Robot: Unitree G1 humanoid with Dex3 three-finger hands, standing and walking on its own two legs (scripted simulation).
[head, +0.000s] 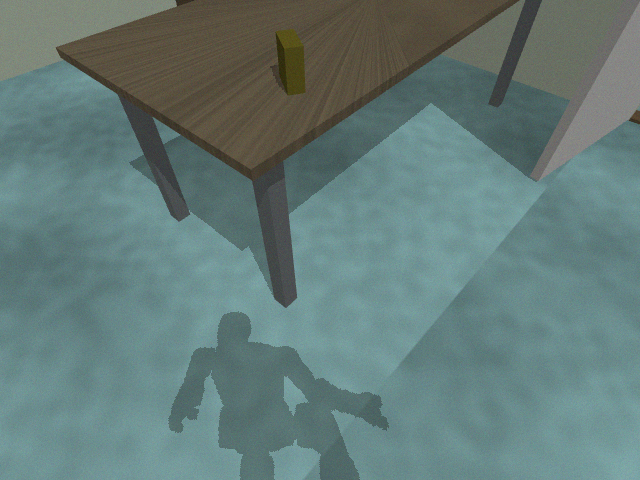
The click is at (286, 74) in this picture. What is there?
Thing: carton on end
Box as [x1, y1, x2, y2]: [275, 29, 305, 95]
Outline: 293,29 275,31 279,74 288,95 305,92 303,46
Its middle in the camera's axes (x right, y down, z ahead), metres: -0.08 -0.44 +0.95
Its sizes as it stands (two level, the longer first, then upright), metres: 0.101 0.046 0.115
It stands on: a support 0.75 m high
